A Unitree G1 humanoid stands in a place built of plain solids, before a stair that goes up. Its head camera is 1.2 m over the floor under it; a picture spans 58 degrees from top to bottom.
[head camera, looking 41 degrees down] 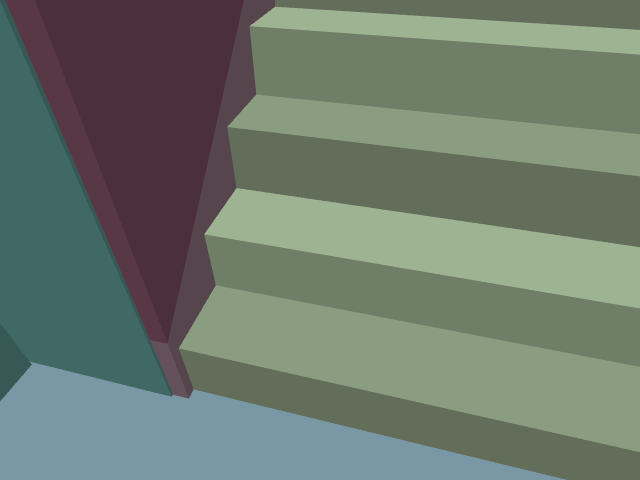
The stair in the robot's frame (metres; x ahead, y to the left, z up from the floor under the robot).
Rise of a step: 0.21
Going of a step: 0.24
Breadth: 1.23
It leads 14 degrees to the right of straight ahead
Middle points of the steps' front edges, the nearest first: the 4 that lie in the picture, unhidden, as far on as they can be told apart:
0.54 -0.21 0.21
0.77 -0.27 0.42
1.00 -0.33 0.63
1.24 -0.39 0.84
